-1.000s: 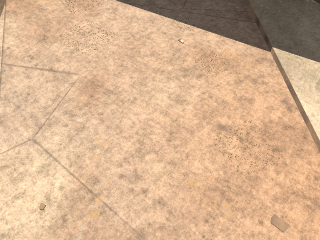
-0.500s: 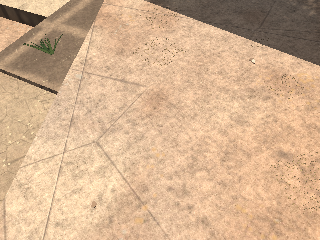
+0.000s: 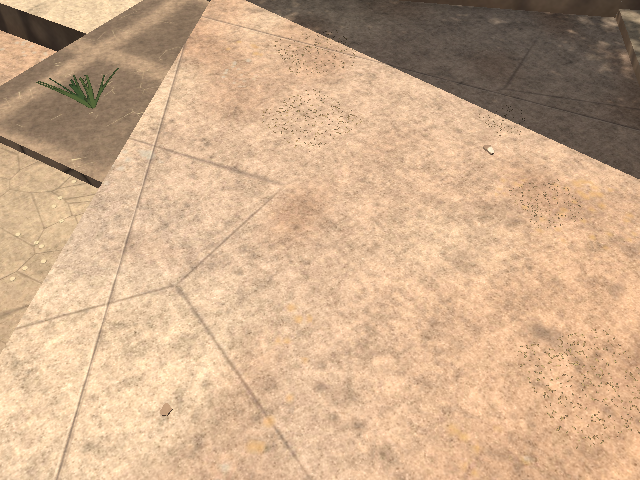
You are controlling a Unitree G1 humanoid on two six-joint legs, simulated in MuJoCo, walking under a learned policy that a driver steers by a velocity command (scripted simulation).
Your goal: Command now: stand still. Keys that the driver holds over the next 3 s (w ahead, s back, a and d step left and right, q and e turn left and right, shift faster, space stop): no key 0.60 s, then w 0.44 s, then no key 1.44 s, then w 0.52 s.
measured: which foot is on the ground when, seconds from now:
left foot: down 0.00-0.90, up 0.92-1.00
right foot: down 0.00-1.00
